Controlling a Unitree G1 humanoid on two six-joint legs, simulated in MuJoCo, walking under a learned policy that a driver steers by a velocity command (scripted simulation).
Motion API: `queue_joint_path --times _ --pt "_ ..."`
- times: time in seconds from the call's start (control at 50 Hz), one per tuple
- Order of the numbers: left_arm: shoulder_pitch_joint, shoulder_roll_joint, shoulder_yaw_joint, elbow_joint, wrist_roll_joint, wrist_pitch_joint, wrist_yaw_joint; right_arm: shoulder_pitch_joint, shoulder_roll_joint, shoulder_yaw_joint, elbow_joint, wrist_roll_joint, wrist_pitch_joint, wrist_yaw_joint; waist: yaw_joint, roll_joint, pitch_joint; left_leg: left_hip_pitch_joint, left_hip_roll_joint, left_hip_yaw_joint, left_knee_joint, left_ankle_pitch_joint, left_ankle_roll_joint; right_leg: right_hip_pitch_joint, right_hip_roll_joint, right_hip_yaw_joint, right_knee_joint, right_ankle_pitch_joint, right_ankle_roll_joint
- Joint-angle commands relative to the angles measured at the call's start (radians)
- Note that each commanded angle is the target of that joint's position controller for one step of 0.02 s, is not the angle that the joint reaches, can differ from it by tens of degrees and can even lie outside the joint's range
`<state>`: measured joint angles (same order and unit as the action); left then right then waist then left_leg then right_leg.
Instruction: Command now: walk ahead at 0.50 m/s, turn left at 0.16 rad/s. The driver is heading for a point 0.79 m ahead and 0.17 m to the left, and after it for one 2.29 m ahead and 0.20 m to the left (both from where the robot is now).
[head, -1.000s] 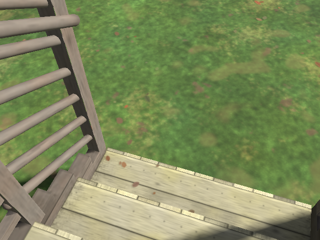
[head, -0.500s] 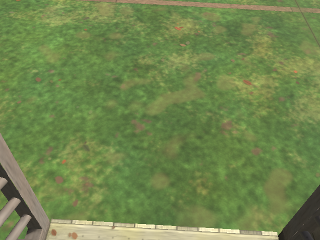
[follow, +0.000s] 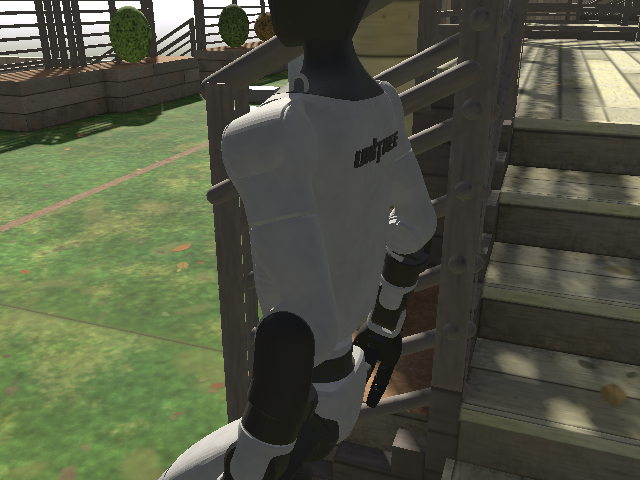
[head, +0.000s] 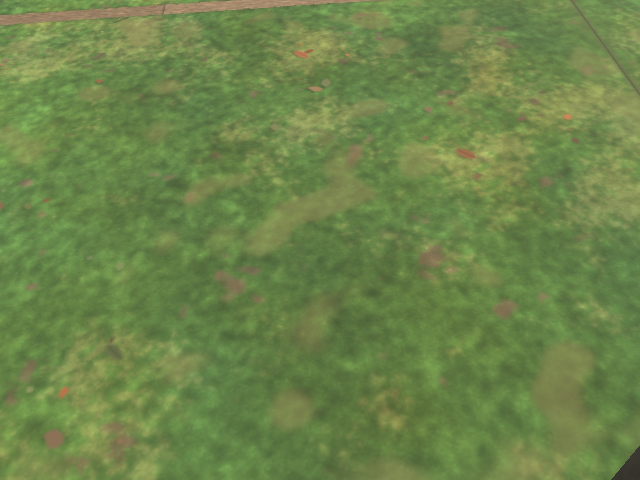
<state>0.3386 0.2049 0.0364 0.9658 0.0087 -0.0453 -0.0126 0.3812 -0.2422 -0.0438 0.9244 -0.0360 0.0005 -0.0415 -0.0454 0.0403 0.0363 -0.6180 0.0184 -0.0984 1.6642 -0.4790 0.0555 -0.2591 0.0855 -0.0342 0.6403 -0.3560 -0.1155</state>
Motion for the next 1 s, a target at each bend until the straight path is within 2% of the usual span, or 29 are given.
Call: queue_joint_path --times 0.02,0.06,0.08,0.12,0.14,0.18,0.24,0.32,0.34,0.38,0.4,0.42,0.44,0.46,0.48,0.5,0.52,0.54,0.58,0.6,0.64,0.66,0.68,0.7,0.74,0.76,0.88,0.94,1.0 --pt "0.021 0.145 0.024 -0.033 0.008 -0.049 0.017 0.005 -0.13 -0.045 -0.018 -0.01 0.02 0.026 -0.019 -0.094 0.106 -0.083 0.06 -0.074 -0.39 0.306 -0.064 -0.174 -0.348 0.351 -0.292 0.284 -0.14" --pt "0.117 0.172 0.03 0.013 0.007 -0.051 0.03 -0.028 -0.066 -0.03 -0.007 -0.023 0.026 0.046 0.006 -0.096 0.085 -0.111 0.049 -0.063 -0.458 0.374 -0.057 -0.114 -0.358 0.319 -0.251 0.45 -0.153" --pt "0.148 0.186 0.031 0.022 0.013 -0.056 0.025 0.033 -0.035 -0.025 0.014 -0.013 0.029 0.051 -0.002 -0.148 0.043 -0.118 0.036 -0.041 -0.429 0.464 -0.034 -0.051 -0.365 0.316 -0.229 0.485 -0.146" --pt "0.179 0.15 0.022 0.026 0.005 -0.059 0.019 -0.055 -0.055 -0.033 -0.013 -0.004 0.033 0.053 0.016 -0.117 0.075 -0.179 0.028 -0.054 -0.444 0.458 -0.002 -0.021 -0.364 0.301 -0.231 0.443 -0.112" --pt "0.178 0.1 0.011 0.045 0.001 -0.067 0.023 -0.158 -0.073 -0.045 -0.044 0.004 0.02 0.062 0.027 -0.083 0.101 -0.289 0.047 -0.113 -0.578 0.608 0.012 0.056 -0.318 0.279 -0.175 0.211 -0.082" --pt "0.231 0.099 0.011 0.045 -0.003 -0.082 0.036 -0.272 -0.054 -0.041 -0.08 0.005 0.005 0.065 0.074 -0.086 0.135 -0.372 0.019 -0.105 -0.672 0.718 0.022 0.115 -0.319 0.285 -0.175 0.031 -0.073" --pt "0.147 0.102 0.001 0.029 0.004 -0.092 0.045 -0.327 -0.024 -0.024 -0.077 0.011 -0.02 0.091 0.078 -0.048 0.099 0.05 -0.014 0.055 -0.946 1.111 0.013 -0.15 -0.238 0.084 -0.118 -0.095 -0.024" --pt "0.245 0.108 0.003 0.049 0.042 -0.059 0.052 -0.457 -0.003 -0.005 -0.114 0.022 -0.023 0.097 0.202 -0.071 0.174 -0.033 -0.004 0.123 -1.131 0.971 0.018 0.062 -0.266 0.056 0.073 0.072 -0.017" --pt "0.286 0.097 0.0 0.069 0.033 -0.056 0.063 -0.506 -0.002 -0.003 -0.149 0.018 -0.027 0.099 0.233 -0.069 0.196 -0.03 0.003 0.135 -1.179 0.922 0.007 0.098 -0.279 0.049 0.108 0.148 -0.017" --pt "0.319 0.107 0.0 0.087 0.036 -0.034 0.066 -0.475 -0.008 0.005 -0.143 0.006 -0.026 0.09 0.221 -0.087 0.19 0.072 0.007 0.179 -1.25 0.762 0.031 0.141 -0.289 0.04 0.224 0.355 -0.018" --pt "0.303 0.111 -0.002 0.09 0.041 -0.022 0.069 -0.353 -0.026 -0.006 -0.104 0.009 -0.021 0.083 0.168 -0.098 0.141 0.169 -0.021 0.206 -1.277 0.669 0.055 0.157 -0.282 0.013 0.368 0.552 -0.016" --pt "0.287 0.137 0.01 0.089 0.043 -0.016 0.069 -0.165 -0.065 -0.027 -0.05 0.023 -0.015 0.074 0.074 -0.101 0.009 0.404 -0.029 0.173 -1.302 0.632 0.076 0.127 -0.282 0.013 0.576 0.655 -0.027" --pt "0.226 0.144 0.006 0.074 0.035 -0.018 0.064 0.033 -0.096 -0.041 0.026 0.003 -0.024 0.071 -0.047 -0.04 -0.054 0.624 -0.051 0.243 -1.376 0.818 0.111 0.01 -0.219 -0.079 0.894 0.567 -0.007" --pt "0.253 0.075 0.003 0.058 0.037 -0.015 0.057 0.094 -0.191 -0.067 0.057 -0.011 -0.016 0.083 -0.021 0.137 -0.104 0.991 0.122 0.032 -1.163 1.137 0.201 -0.414 -0.084 -0.116 1.363 -0.415 0.029" --pt "0.284 0.083 0.0 -0.01 -0.009 -0.029 0.057 0.17 -0.216 -0.066 0.033 0.007 -0.013 0.086 -0.037 0.13 -0.356 1.31 0.325 -0.174 -0.853 1.444 0.295 -0.676 -0.131 0.015 1.473 -0.533 0.046" --pt "0.154 0.131 0.001 -0.098 -0.025 -0.036 0.059 0.17 -0.22 -0.073 0.006 0.027 -0.004 0.07 -0.121 0.11 -0.464 1.376 0.404 -0.353 -1.02 1.072 0.421 -0.869 -0.133 0.027 1.457 -0.452 0.084" --pt "0.028 0.125 0.0 -0.126 0.002 -0.037 0.06 0.141 -0.205 -0.067 0.001 0.021 0.009 0.039 -0.108 0.062 -0.331 1.158 0.4 -0.448 -1.214 0.583 0.421 -0.919 -0.142 0.037 1.334 -0.342 0.098" --pt "0.021 0.155 0.012 -0.103 0.037 -0.028 0.051 0.039 -0.129 -0.048 -0.009 0.014 0.0 0.038 -0.043 -0.062 -0.163 0.912 0.344 -0.379 -1.271 0.355 0.356 -0.855 -0.194 0.075 1.156 -0.238 0.086" --pt "0.056 0.128 0.016 -0.066 0.061 0.009 0.041 -0.05 -0.095 -0.026 -0.002 0.001 -0.037 0.046 0.07 -0.137 0.015 0.441 0.276 -0.299 -1.277 0.489 0.3 -0.595 -0.23 0.107 0.814 -0.025 0.105" --pt "0.01 0.078 0.002 -0.089 0.054 0.025 0.032 -0.064 -0.105 -0.022 0.0 0.02 -0.049 0.038 0.098 -0.108 0.063 0.261 0.191 -0.205 -1.347 0.532 0.267 -0.464 -0.228 0.096 0.573 0.108 0.138" --pt "0.029 0.056 -0.003 -0.076 0.064 0.03 0.024 -0.05 -0.147 -0.038 0.029 0.033 -0.053 0.033 0.104 -0.032 0.008 0.216 0.156 -0.152 -1.337 0.841 0.263 -0.307 -0.207 0.058 0.478 0.196 0.153" --pt "0.103 0.064 0.004 -0.045 0.037 0.031 0.018 -0.041 -0.159 -0.05 0.037 0.022 -0.058 0.042 0.117 0.012 -0.054 0.271 0.153 -0.129 -1.289 0.906 0.253 -0.282 -0.19 0.05 0.522 0.321 0.136" --pt "0.02 0.113 0.027 -0.073 0.01 0.024 0.01 -0.013 -0.119 -0.047 0.062 0.036 -0.07 0.042 0.096 -0.012 -0.027 0.368 0.115 -0.129 -1.261 0.695 0.223 -0.42 -0.217 0.113 0.398 0.47 0.124" --pt "-0.065 0.111 0.031 -0.105 0.006 0.018 0.004 -0.011 -0.086 -0.039 0.063 0.041 -0.072 0.039 0.076 -0.019 0.019 0.337 0.078 -0.121 -1.259 0.474 0.207 -0.429 -0.214 0.106 0.257 0.594 0.115" --pt "-0.155 0.096 0.029 -0.12 0.024 0.012 -0.008 -0.015 -0.051 -0.03 0.071 0.027 -0.071 0.035 0.049 0.011 0.039 0.319 0.061 -0.163 -1.205 0.174 0.19 -0.408 -0.199 0.115 0.152 0.761 0.112" --pt "-0.178 0.085 0.029 -0.124 0.022 0.011 -0.01 0.003 -0.062 -0.031 0.071 0.03 -0.073 0.03 0.037 0.026 0.041 0.309 0.071 -0.193 -1.19 0.099 0.2 -0.403 -0.194 0.12 0.137 0.786 0.109" --pt "-0.392 0.087 0.035 -0.184 0.037 -0.005 -0.026 0.163 -0.098 -0.019 0.091 -0.025 -0.09 0.008 -0.074 -0.031 0.14 0.49 0.117 -0.256 -1.013 0.141 0.219 -0.599 -0.13 0.196 0.076 0.666 0.092" --pt "-0.449 0.065 0.021 -0.184 0.005 -0.026 -0.04 0.193 -0.079 -0.006 0.114 -0.026 -0.087 -0.01 -0.118 0.032 0.166 0.517 0.1 -0.171 -0.915 0.23 0.181 -0.535 -0.113 0.142 -0.086 0.692 0.089" --pt "-0.406 0.045 0.006 -0.162 -0.004 -0.028 -0.048 0.194 -0.055 0.009 0.127 -0.021 -0.095 -0.005 -0.114 -0.016 0.181 0.411 0.091 -0.102 -0.851 0.337 0.143 -0.26 -0.129 0.05 -0.259 0.749 0.046"
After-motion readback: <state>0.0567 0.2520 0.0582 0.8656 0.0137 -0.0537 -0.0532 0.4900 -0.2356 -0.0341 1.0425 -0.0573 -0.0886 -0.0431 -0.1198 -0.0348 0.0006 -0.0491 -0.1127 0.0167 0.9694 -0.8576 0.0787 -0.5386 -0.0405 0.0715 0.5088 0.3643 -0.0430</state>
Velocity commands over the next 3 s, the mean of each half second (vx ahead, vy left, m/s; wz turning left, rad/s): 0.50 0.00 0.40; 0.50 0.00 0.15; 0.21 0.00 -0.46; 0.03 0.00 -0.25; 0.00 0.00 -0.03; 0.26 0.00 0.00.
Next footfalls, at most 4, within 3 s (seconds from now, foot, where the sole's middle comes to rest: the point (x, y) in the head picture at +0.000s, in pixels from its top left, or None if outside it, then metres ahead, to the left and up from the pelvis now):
0.44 left None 0.35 0.15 -0.92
1.06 right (307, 422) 0.81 0.08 -1.09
1.50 left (244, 390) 0.92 0.25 -1.09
1.90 right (317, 423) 0.80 0.05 -1.09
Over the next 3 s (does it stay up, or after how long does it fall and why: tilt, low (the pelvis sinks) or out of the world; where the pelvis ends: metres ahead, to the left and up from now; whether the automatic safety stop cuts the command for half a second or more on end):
stays up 0.94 0.18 -0.31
